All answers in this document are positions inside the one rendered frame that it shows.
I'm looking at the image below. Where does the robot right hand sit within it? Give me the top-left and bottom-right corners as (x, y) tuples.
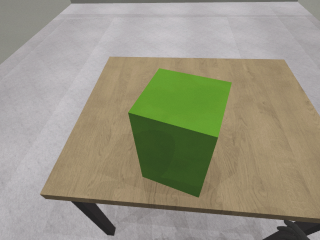
(277, 219), (310, 240)

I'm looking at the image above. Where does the carton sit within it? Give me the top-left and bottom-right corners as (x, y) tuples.
(128, 68), (232, 198)

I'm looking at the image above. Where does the table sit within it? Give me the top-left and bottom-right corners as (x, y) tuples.
(40, 56), (320, 240)

